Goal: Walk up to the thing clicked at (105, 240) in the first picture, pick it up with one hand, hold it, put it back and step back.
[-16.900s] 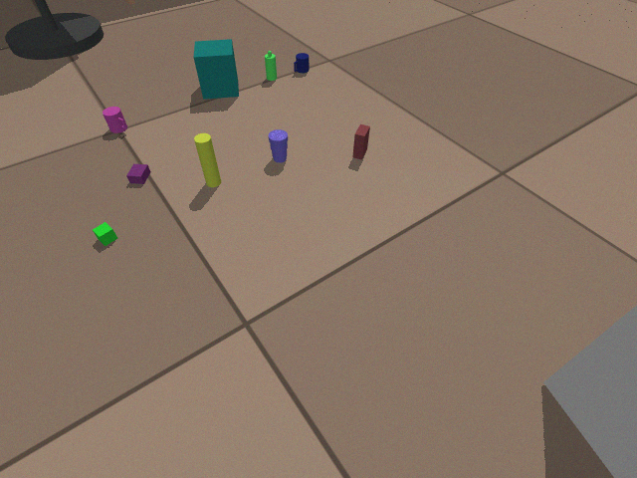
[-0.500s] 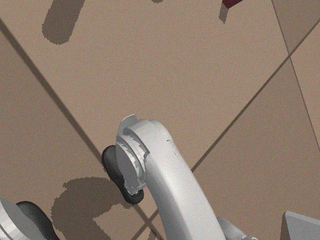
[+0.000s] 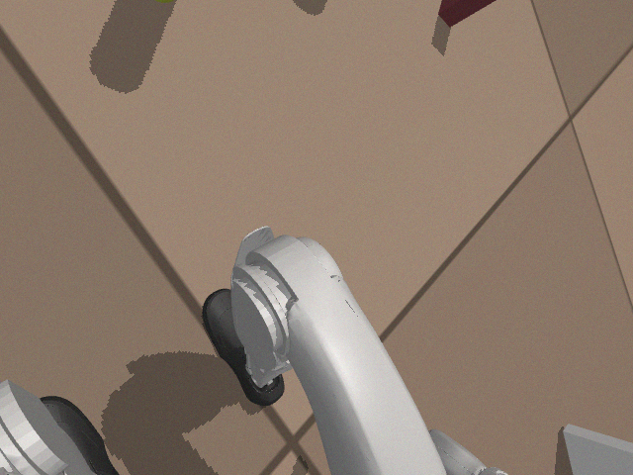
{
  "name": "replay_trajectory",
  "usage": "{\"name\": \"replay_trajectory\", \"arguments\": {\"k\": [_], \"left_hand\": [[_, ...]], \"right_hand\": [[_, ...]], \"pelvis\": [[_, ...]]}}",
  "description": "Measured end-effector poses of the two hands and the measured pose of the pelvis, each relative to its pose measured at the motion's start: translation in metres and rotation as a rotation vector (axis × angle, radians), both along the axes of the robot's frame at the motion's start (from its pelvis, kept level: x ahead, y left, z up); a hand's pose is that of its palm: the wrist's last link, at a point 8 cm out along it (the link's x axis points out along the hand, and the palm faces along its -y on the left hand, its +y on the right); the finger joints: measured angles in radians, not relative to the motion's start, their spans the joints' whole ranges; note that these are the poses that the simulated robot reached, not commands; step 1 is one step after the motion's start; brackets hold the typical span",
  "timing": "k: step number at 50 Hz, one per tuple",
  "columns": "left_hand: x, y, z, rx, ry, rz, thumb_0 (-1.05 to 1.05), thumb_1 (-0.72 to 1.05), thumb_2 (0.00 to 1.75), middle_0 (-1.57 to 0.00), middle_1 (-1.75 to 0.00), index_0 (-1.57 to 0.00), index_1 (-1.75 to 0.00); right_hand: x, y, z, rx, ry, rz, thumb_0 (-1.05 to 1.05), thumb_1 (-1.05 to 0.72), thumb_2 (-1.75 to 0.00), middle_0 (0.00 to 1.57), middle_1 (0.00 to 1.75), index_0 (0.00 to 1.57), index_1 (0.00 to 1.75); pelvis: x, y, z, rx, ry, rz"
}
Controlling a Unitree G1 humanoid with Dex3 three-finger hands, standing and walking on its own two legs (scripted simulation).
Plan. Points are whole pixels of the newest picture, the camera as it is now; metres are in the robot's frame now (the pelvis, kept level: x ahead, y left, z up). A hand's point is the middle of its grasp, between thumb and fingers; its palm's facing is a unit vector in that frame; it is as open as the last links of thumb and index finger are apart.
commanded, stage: close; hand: left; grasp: from above
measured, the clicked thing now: out of the picture +0.50 +0.34 -0.29
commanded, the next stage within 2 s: settle in 0.56 s
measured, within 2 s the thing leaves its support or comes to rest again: leaves its support in 0.98 s
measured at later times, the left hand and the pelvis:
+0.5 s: hand out of the picture +0.48 +0.34 -0.26, palm faces -0.37 -0.25 -0.89, open 8.8 cm; pelvis +0.00 +0.00 +0.00, yaw +0 degrees
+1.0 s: hand out of the picture +0.48 +0.35 -0.25, palm faces -0.34 -0.26 -0.91, open 8.5 cm; pelvis +0.00 +0.00 +0.00, yaw +0 degrees
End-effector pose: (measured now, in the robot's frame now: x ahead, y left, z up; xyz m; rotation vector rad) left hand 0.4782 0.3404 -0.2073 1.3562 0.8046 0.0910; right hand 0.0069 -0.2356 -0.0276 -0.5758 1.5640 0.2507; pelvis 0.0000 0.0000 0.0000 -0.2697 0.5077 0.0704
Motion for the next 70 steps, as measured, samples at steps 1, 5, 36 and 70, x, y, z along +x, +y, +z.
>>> {"name": "replay_trajectory", "arguments": {"k": [1, 5, 36, 70], "left_hand": [[0.000, 0.000, 0.000, 0.000, -0.003, 0.000, 0.00, -0.03, 0.71, -0.50, -0.70, -0.50, -0.69], [0.002, 0.001, 0.001, 0.000, -0.014, -0.003, 0.00, 0.04, 0.67, -0.55, -0.67, -0.55, -0.66], [0.009, 0.005, 0.006, 0.012, -0.011, 0.000, 0.00, 0.22, 0.32, -0.90, -0.40, -0.82, -0.38], [0.003, 0.019, 0.094, 0.015, -0.020, 0.008, 0.05, 0.27, 0.20, -1.13, -0.24, -0.90, -0.24]], "right_hand": [[0.000, 0.000, 0.000, 0.000, 0.000, 0.002, 0.00, -0.91, -0.90, 0.20, 0.30, 0.20, 0.30], [0.000, 0.000, -0.001, -0.001, -0.003, 0.007, 0.00, -0.91, -0.90, 0.20, 0.30, 0.20, 0.30], [0.001, 0.001, -0.004, -0.003, 0.005, -0.008, 0.00, -0.92, -0.90, 0.20, 0.30, 0.20, 0.30], [0.043, -0.031, -0.021, 0.003, -0.102, -0.079, 0.00, -0.91, -0.89, 0.20, 0.30, 0.20, 0.30]], "pelvis": [[0.000, 0.000, 0.000, 0.000, -0.001, 0.000], [-0.001, 0.000, -0.001, -0.002, -0.003, 0.000], [0.002, 0.000, 0.000, -0.001, 0.009, -0.002], [0.008, -0.004, 0.008, 0.053, 0.079, 0.033]]}}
